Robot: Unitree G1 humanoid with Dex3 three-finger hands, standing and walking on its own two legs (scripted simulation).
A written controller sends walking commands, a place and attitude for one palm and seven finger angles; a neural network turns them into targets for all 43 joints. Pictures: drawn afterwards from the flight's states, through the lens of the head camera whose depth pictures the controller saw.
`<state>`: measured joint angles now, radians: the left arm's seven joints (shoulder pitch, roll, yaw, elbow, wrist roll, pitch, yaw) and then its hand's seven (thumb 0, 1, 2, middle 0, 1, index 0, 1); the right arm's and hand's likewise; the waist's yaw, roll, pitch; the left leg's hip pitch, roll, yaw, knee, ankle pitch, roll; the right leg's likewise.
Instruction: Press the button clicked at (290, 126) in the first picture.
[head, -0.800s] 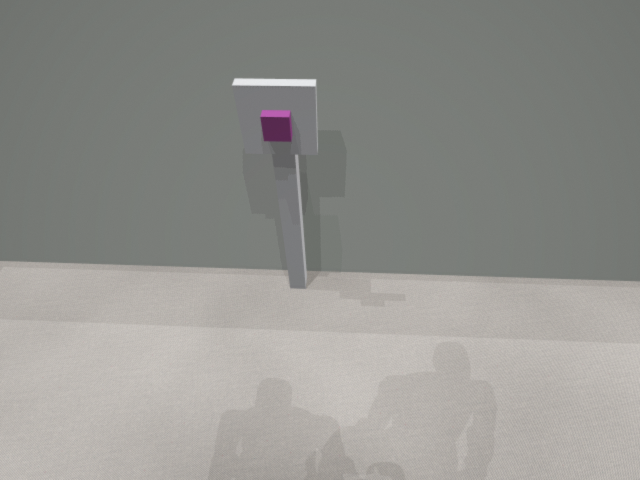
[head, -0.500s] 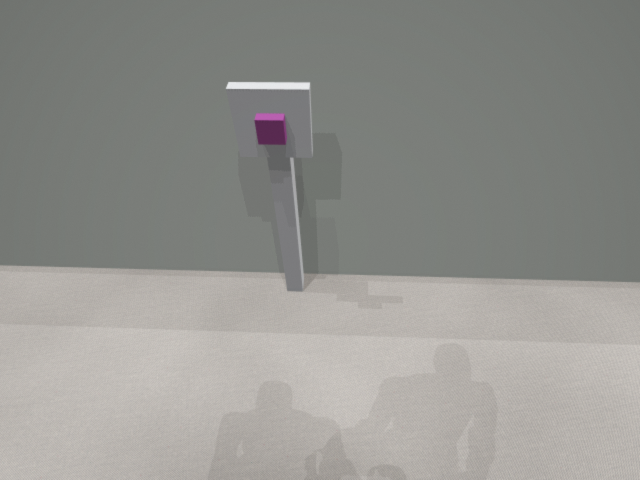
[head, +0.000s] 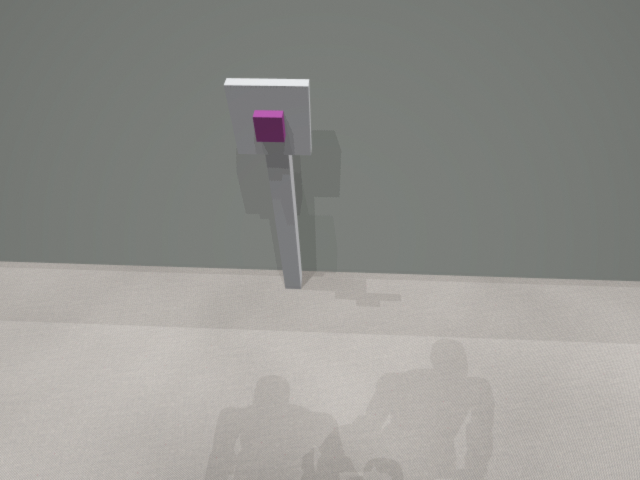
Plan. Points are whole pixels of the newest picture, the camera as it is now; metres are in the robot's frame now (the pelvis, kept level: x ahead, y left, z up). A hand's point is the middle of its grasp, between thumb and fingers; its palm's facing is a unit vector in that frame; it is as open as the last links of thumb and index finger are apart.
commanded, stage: look at it before walking up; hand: left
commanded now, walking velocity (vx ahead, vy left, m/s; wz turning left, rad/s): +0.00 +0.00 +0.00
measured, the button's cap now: (269, 125) +0.82 +0.16 -0.03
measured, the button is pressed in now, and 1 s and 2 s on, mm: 0 0 0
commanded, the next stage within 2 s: take the last steps up to it in 0.04 s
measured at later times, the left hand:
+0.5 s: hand out of the picture -0.01 +0.18 -0.20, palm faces +0.06 -0.99 -0.15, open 7.4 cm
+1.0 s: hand (251, 412) +0.25 +0.13 -0.18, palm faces +0.01 -0.98 -0.22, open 7.3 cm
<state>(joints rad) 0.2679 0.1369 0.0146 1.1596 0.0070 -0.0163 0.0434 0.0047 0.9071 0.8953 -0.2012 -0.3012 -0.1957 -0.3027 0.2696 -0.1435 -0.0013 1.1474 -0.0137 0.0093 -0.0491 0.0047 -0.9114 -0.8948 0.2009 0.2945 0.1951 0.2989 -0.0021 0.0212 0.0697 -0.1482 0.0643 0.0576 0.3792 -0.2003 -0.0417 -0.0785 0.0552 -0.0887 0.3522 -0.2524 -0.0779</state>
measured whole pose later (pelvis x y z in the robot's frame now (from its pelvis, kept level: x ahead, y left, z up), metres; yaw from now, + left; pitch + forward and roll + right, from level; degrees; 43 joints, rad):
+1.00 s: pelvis +0.20 -0.05 -0.01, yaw -1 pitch +0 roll +0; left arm 0.20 0.15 0.07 1.06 0.03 -0.04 0.03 0.01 0.93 0.90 -0.20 -0.30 -0.19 -0.30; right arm 0.26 -0.16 -0.05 1.08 -0.02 0.00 -0.01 0.01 -0.91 -0.89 0.20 0.29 0.19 0.30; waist -0.03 0.01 0.10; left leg -0.42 0.11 0.08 0.95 -0.43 0.01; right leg -0.27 -0.02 -0.14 0.52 -0.25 -0.04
